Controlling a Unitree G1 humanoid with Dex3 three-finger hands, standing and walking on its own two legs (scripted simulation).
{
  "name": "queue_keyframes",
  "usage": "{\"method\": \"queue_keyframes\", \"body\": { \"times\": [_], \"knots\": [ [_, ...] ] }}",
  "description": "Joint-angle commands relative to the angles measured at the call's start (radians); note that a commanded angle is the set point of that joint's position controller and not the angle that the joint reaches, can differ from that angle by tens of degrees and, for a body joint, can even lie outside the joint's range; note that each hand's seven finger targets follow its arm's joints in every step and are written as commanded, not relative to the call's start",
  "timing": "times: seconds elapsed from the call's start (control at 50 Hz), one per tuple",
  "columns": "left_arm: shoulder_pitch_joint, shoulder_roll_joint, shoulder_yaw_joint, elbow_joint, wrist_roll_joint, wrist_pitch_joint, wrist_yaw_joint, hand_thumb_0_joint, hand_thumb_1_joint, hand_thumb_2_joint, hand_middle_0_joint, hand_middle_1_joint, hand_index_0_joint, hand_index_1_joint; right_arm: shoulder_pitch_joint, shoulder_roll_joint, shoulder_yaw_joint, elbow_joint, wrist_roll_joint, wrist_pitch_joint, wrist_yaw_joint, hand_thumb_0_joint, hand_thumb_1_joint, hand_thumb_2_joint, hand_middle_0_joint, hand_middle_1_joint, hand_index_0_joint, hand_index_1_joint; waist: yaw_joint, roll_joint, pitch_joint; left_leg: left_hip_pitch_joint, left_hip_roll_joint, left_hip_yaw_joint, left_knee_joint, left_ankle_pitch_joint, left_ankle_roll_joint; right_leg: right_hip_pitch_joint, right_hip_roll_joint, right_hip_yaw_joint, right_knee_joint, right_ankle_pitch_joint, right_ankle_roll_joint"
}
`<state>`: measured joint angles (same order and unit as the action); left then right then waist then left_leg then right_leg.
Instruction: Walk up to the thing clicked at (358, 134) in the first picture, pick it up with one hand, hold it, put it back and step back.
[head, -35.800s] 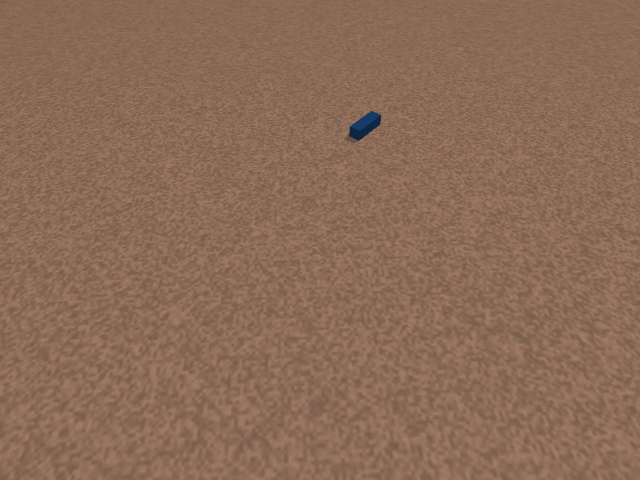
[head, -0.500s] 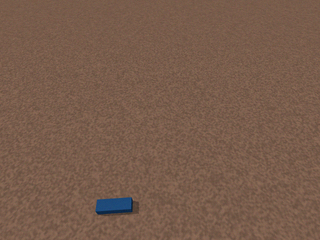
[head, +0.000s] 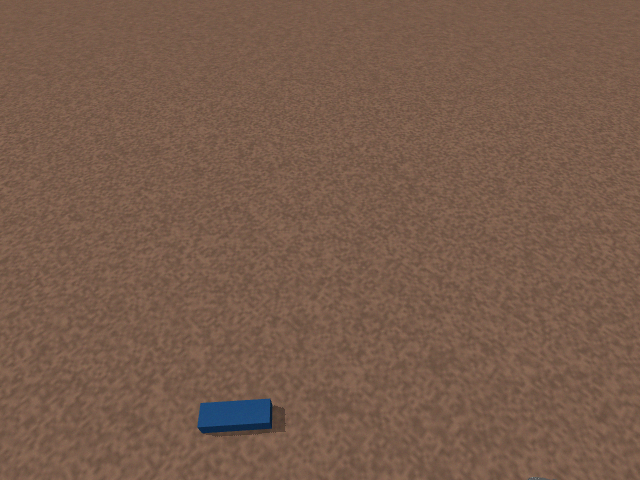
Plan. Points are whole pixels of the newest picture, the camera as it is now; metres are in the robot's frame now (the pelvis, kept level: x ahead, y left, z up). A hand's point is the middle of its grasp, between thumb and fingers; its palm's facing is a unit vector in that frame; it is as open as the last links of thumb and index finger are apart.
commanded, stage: walk up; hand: left
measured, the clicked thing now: (236, 415) +0.42 +0.27 -0.75
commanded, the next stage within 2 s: stand in 0.74 s
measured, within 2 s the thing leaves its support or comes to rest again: neither
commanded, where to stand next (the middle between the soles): +0.05 +0.02 m, yaw +1 degrees
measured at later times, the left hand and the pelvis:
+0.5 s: hand out of the picture +0.05 +0.27 -0.15, palm faces -0.01 -0.91 -0.41, open 7.4 cm; pelvis -0.01 +0.00 +0.00, yaw +0 degrees
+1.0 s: hand out of the picture +0.05 +0.24 -0.15, palm faces -0.04 -0.94 -0.34, open 7.4 cm; pelvis -0.03 -0.01 +0.01, yaw +0 degrees
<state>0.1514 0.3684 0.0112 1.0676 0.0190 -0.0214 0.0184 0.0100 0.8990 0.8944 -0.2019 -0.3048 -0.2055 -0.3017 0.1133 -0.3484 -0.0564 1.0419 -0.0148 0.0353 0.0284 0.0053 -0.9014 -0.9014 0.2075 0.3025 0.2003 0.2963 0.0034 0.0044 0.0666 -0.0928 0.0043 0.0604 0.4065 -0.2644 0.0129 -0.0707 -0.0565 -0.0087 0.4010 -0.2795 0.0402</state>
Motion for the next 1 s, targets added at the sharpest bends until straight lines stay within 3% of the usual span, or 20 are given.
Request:
{"method": "queue_keyframes", "body": {
  "times": [0.0, 0.18, 0.34, 0.44, 0.56, 0.7, 0.72, 0.76, 0.82, 0.9, 0.98],
  "knots": [
    [-0.019, 0.233, 0.044, -0.059, -0.003, -0.025, 0.021, 0.000, 0.900, 0.900, -0.200, -0.300, -0.200, -0.300, -0.040, -0.226, -0.049, -0.074, -0.003, -0.023, -0.013, 0.000, -0.900, -0.900, 0.200, 0.300, 0.200, 0.300, 0.002, 0.008, -0.076, 0.032, 0.116, -0.098, -0.060, 0.327, 0.043, -0.006, -0.067, 0.043, -0.023, 0.339, -0.072],
    [-0.014, 0.233, 0.045, -0.062, -0.001, -0.028, 0.021, 0.000, 0.900, 0.900, -0.200, -0.300, -0.200, -0.300, -0.048, -0.223, -0.047, -0.080, -0.002, -0.024, -0.012, 0.000, -0.900, -0.900, 0.200, 0.300, 0.200, 0.300, 0.005, 0.006, -0.099, 0.035, 0.115, -0.089, -0.049, 0.348, 0.044, 0.017, -0.072, 0.043, -0.019, 0.357, -0.075],
    [-0.012, 0.257, 0.053, -0.064, 0.002, -0.033, 0.022, 0.000, 0.900, 0.900, -0.200, -0.300, -0.200, -0.300, -0.056, -0.216, -0.044, -0.081, -0.003, -0.019, -0.005, 0.000, -0.900, -0.900, 0.200, 0.300, 0.200, 0.300, 0.007, -0.034, -0.066, 0.014, 0.088, -0.083, -0.023, 0.215, 0.027, -0.025, -0.110, 0.103, -0.061, 0.307, -0.104],
    [-0.028, 0.237, 0.047, -0.070, 0.000, -0.031, 0.017, 0.000, 0.900, 0.900, -0.200, -0.300, -0.200, -0.300, -0.043, -0.226, -0.045, -0.071, -0.002, -0.024, -0.005, 0.000, -0.900, -0.900, 0.200, 0.300, 0.200, 0.300, 0.000, -0.011, -0.054, 0.022, 0.108, -0.108, -0.067, 0.231, 0.042, -0.042, -0.067, 0.058, -0.042, 0.269, -0.081],
    [-0.001, 0.233, 0.046, -0.066, -0.001, -0.026, 0.015, 0.000, 0.900, 0.900, -0.200, -0.300, -0.200, -0.300, -0.049, -0.235, -0.043, -0.077, -0.002, -0.027, -0.008, 0.000, -0.900, -0.900, 0.200, 0.300, 0.200, 0.300, 0.011, 0.032, -0.080, 0.011, 0.128, -0.111, -0.076, 0.251, 0.063, -0.007, -0.053, 0.034, -0.011, 0.266, -0.075],
    [-0.010, 0.249, 0.048, -0.067, 0.002, -0.030, 0.015, 0.000, 0.900, 0.900, -0.200, -0.300, -0.200, -0.300, -0.035, -0.224, -0.043, -0.076, -0.001, -0.024, -0.006, 0.000, -0.900, -0.900, 0.200, 0.300, 0.200, 0.300, 0.003, 0.004, -0.055, 0.000, 0.098, -0.102, -0.057, 0.172, 0.040, -0.038, -0.084, 0.085, -0.055, 0.232, -0.094],
    [-0.064, 0.199, 0.026, -0.052, -0.009, -0.018, 0.006, 0.000, 0.900, 0.900, -0.200, -0.300, -0.200, -0.300, -0.052, -0.187, -0.019, -0.057, 0.012, -0.037, -0.018, 0.000, -0.900, -0.900, 0.200, 0.300, 0.200, 0.300, -0.023, -0.041, -0.042, 0.028, 0.134, -0.124, -0.109, 0.271, 0.026, -0.076, -0.083, 0.067, -0.078, 0.286, -0.074],
    [-0.053, 0.189, 0.023, -0.057, -0.012, -0.012, 0.001, 0.000, 0.900, 0.900, -0.200, -0.300, -0.200, -0.300, -0.044, -0.214, -0.020, -0.041, 0.011, -0.049, -0.022, 0.000, -0.900, -0.900, 0.200, 0.300, 0.200, 0.300, -0.015, -0.022, -0.046, 0.047, 0.142, -0.127, -0.114, 0.314, 0.018, -0.064, -0.074, 0.061, -0.095, 0.277, -0.056],
    [-0.050, 0.198, 0.025, -0.044, -0.012, -0.011, -0.002, 0.000, 0.900, 0.900, -0.200, -0.300, -0.200, -0.300, -0.041, -0.215, -0.016, -0.022, 0.008, -0.053, -0.029, 0.000, -0.900, -0.900, 0.200, 0.300, 0.200, 0.300, -0.014, -0.009, -0.088, 0.080, 0.145, -0.114, -0.112, 0.352, 0.015, -0.025, -0.080, 0.062, -0.097, 0.311, -0.057],
    [-0.047, 0.204, 0.026, -0.029, -0.009, -0.013, -0.002, 0.000, 0.900, 0.900, -0.200, -0.300, -0.200, -0.300, -0.051, -0.207, -0.009, -0.008, 0.009, -0.056, -0.030, 0.000, -0.900, -0.900, 0.200, 0.300, 0.200, 0.300, -0.011, -0.002, -0.103, 0.067, 0.143, -0.108, -0.131, 0.316, 0.009, 0.005, -0.084, 0.063, -0.117, 0.312, -0.057],
    [-0.058, 0.201, 0.026, -0.020, -0.008, -0.012, -0.005, 0.000, 0.900, 0.900, -0.200, -0.300, -0.200, -0.300, -0.053, -0.207, -0.003, 0.008, 0.005, -0.060, -0.030, 0.000, -0.900, -0.900, 0.200, 0.300, 0.200, 0.300, -0.012, 0.010, -0.078, 0.034, 0.138, -0.105, -0.154, 0.222, 0.004, -0.005, -0.087, 0.075, -0.144, 0.231, -0.055]
  ]
}}
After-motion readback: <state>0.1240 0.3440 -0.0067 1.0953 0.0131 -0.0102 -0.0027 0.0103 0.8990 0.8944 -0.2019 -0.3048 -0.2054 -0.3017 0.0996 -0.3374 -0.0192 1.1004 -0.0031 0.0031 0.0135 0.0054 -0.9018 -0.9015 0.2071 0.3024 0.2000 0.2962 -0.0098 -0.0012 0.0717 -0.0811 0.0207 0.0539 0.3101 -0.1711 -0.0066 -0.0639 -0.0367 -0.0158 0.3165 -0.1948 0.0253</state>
